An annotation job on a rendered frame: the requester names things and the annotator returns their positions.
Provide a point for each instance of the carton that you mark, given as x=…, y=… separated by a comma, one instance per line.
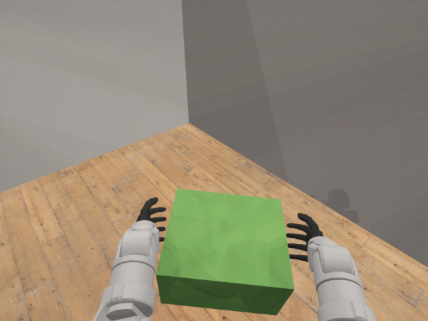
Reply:
x=225, y=252

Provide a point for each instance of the robot left forearm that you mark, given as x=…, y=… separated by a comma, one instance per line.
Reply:
x=130, y=292

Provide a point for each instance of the robot left hand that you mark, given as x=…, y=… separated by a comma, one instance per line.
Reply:
x=146, y=212

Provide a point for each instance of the robot right forearm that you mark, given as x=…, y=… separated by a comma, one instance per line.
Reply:
x=340, y=292

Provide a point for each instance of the robot right hand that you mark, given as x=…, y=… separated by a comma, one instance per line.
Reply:
x=312, y=230

